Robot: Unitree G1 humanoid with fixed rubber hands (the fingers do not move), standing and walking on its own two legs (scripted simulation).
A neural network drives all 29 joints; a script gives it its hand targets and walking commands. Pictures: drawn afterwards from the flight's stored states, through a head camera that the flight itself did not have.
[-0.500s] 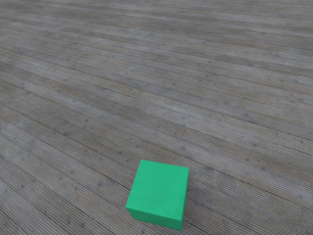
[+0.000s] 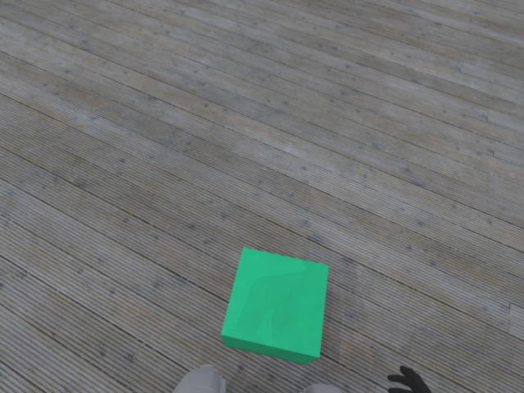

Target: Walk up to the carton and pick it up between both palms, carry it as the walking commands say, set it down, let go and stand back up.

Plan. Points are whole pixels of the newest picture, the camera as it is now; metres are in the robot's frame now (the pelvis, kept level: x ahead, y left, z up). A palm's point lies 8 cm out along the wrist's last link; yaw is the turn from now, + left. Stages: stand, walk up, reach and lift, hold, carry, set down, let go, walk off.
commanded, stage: walk up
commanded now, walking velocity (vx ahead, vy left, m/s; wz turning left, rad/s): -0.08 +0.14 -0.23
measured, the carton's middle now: (274, 306) +0.40 -0.02 -0.63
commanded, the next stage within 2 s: none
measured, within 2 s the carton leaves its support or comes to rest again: neither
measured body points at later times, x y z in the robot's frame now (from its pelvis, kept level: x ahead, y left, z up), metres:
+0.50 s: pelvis +0.00 +0.04 +0.02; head +0.03 +0.04 +0.47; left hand +0.12 +0.27 -0.12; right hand +0.05 -0.22 -0.12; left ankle -0.01 +0.17 -0.70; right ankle -0.04 -0.05 -0.71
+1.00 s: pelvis +0.02 +0.07 +0.03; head +0.02 +0.08 +0.48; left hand +0.05 +0.30 -0.13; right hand +0.05 -0.16 -0.12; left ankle -0.01 +0.17 -0.71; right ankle -0.04 -0.05 -0.71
